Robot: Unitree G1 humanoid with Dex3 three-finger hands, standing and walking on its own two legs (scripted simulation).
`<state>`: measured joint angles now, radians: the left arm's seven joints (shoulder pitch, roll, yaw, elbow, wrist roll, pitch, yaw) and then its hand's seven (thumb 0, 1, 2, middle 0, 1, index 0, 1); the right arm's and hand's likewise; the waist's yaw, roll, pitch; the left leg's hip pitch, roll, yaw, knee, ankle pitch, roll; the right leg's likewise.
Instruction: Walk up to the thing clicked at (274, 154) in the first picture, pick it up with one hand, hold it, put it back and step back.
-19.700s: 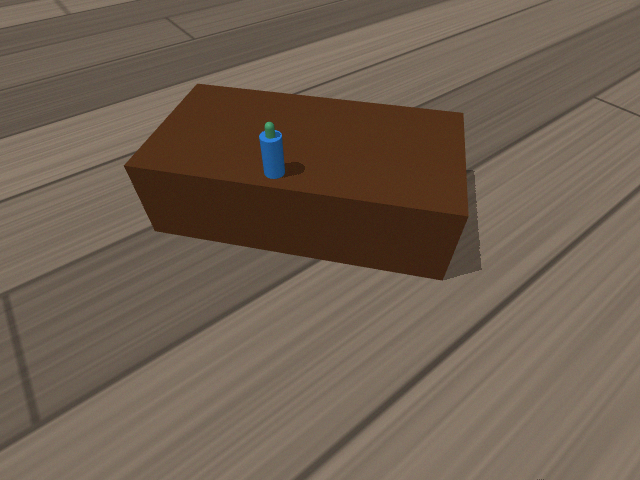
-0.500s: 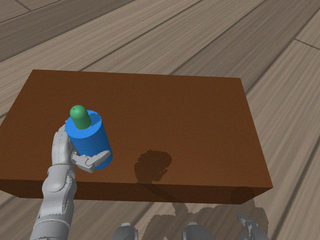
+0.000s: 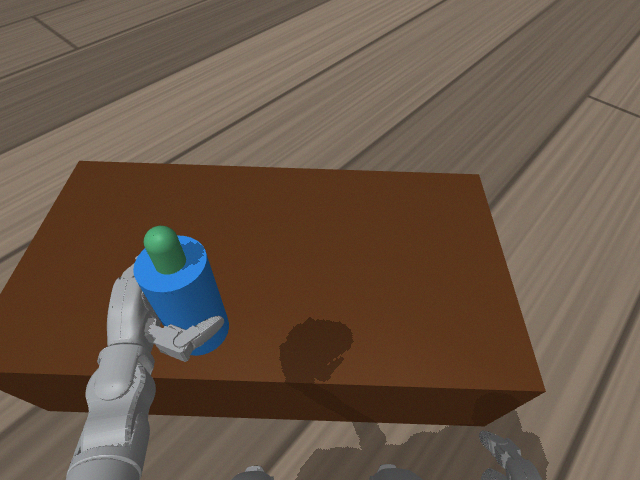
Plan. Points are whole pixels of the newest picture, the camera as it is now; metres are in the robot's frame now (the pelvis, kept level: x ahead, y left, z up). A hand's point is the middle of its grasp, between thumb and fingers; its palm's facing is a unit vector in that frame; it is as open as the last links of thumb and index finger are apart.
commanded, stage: hold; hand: left
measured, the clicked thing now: (182, 288) +0.34 +0.17 +0.06
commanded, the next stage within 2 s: none
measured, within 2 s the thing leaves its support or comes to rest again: neither
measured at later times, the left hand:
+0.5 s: hand (182, 304) +0.32 +0.17 +0.05, palm faces +0.07 -1.00 -0.02, open 10.6 cm
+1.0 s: hand (175, 305) +0.32 +0.17 +0.05, palm faces +0.07 -1.00 -0.01, open 10.6 cm
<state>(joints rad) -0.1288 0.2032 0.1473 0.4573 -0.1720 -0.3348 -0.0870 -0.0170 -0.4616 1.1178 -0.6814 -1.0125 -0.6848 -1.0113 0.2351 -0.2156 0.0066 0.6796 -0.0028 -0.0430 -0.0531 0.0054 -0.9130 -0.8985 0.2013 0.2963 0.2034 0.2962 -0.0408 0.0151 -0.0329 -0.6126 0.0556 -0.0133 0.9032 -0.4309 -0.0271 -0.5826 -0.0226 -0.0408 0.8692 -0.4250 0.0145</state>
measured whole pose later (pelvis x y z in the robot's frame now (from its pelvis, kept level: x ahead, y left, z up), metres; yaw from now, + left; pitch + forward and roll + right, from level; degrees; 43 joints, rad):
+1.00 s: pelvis +0.00 +0.00 +0.01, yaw +0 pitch +5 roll -1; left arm -0.11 0.20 0.15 0.45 -0.17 -0.34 -0.09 -0.02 -0.46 1.12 -0.68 -1.01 -0.68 -1.01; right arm 0.22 -0.21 0.01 0.69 0.00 -0.08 -0.06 0.01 -0.91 -0.90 0.20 0.30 0.20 0.30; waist -0.03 0.01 -0.01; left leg -0.51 0.05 -0.01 0.81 -0.39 -0.02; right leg -0.48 -0.03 -0.04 0.78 -0.38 0.02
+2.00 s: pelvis -0.01 +0.01 +0.01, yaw +0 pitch +4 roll -1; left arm -0.09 0.20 0.13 0.44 -0.17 -0.34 -0.09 -0.02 -0.46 1.12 -0.68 -1.01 -0.68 -1.01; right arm 0.23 -0.21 0.01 0.69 0.00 -0.09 -0.05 0.01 -0.91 -0.90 0.20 0.30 0.20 0.30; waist -0.03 0.01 -0.01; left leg -0.50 0.05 -0.01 0.81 -0.38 -0.02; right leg -0.47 -0.03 -0.04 0.77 -0.37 0.02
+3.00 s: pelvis -0.02 +0.00 -0.02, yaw +0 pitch +12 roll -1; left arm -0.30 0.23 0.23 0.76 -0.18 -0.50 -0.17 -0.02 -0.43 1.09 -0.68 -1.00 -0.68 -1.00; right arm 0.21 -0.23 -0.01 0.69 -0.02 -0.11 -0.02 0.00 -0.89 -0.90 0.20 0.30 0.21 0.30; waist -0.06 -0.02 -0.03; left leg -0.78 0.05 -0.02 1.00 -0.43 -0.02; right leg -0.75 -0.03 -0.04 0.97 -0.43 0.02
